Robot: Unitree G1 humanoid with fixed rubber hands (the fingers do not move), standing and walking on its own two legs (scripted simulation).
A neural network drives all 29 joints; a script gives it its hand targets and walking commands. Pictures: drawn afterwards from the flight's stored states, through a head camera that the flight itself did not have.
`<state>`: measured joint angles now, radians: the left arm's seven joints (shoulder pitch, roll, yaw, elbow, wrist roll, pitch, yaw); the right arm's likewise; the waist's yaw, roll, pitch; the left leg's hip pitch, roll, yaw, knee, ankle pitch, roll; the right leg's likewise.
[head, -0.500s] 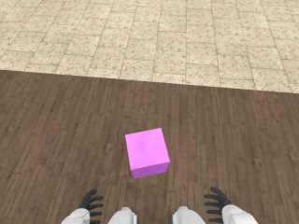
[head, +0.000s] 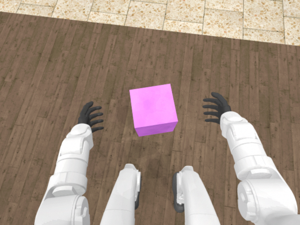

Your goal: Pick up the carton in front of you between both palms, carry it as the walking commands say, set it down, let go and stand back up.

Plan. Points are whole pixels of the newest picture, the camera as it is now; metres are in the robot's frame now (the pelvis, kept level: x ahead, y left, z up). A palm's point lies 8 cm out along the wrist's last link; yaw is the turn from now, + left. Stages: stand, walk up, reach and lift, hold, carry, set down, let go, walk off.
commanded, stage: reach and lift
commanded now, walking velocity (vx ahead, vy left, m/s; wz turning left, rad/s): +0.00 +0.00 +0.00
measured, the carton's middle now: (153, 112) +0.53 +0.04 -0.55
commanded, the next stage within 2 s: none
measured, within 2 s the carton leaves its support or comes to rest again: neither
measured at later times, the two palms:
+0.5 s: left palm (93, 80) +0.50 +0.23 -0.12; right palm (210, 64) +0.58 -0.16 -0.12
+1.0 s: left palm (109, 105) +0.49 +0.23 -0.34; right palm (194, 94) +0.56 -0.15 -0.34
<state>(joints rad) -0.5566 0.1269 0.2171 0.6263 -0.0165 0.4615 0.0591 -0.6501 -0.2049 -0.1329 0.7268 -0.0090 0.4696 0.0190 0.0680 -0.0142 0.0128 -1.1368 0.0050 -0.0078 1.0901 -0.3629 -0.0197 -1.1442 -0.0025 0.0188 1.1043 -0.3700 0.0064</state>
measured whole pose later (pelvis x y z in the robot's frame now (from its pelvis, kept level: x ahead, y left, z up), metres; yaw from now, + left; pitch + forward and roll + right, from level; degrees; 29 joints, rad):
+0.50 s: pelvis +0.01 +0.00 -0.02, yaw +0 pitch +45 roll +1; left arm -1.14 0.16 0.42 0.80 0.00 0.19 0.09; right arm -1.34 -0.37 -0.24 1.05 -0.07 0.21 0.03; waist 0.11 -0.02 0.00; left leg -1.55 0.00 -0.01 1.07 -0.31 -0.03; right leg -1.56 0.01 0.04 1.09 -0.32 0.01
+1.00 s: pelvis -0.01 -0.01 -0.18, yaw +2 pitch +52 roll +3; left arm -1.21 0.21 0.39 0.88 -0.05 0.10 0.11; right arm -1.37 -0.37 -0.15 1.02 0.02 0.14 -0.06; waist 0.08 -0.01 0.02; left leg -2.11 -0.04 -0.04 1.71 -0.51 -0.06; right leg -2.13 0.06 0.07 1.74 -0.53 0.03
